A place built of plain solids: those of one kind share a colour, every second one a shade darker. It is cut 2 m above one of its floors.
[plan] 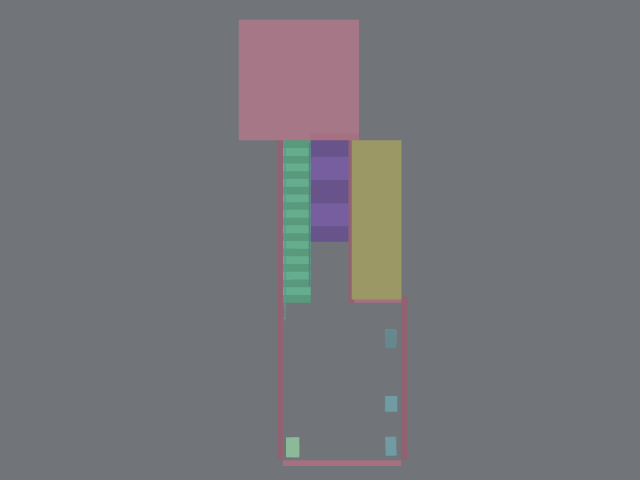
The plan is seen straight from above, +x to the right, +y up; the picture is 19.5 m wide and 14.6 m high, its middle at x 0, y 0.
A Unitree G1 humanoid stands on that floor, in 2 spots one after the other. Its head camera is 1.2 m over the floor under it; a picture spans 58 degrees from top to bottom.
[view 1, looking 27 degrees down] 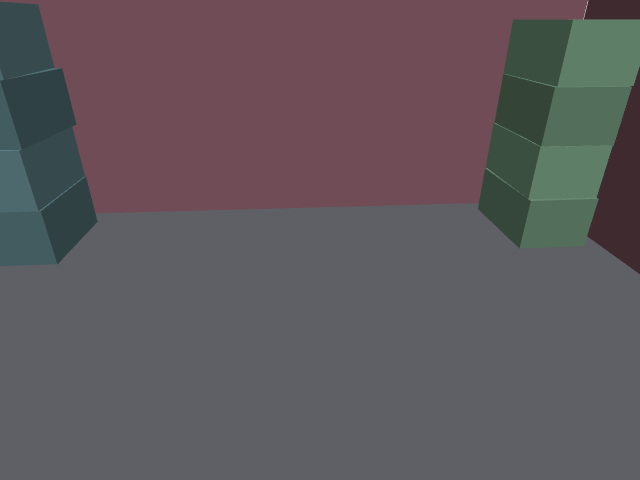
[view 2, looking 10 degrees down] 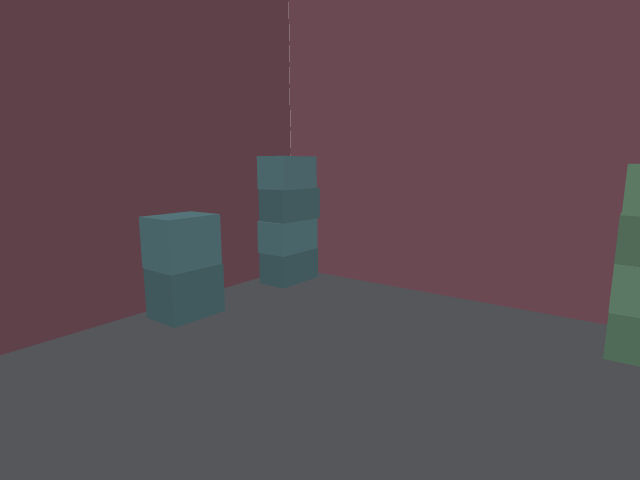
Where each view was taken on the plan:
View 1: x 0.70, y -3.84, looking -94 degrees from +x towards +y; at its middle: ground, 2.64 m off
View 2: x -0.69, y -2.91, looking -54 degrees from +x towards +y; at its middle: wall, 4.76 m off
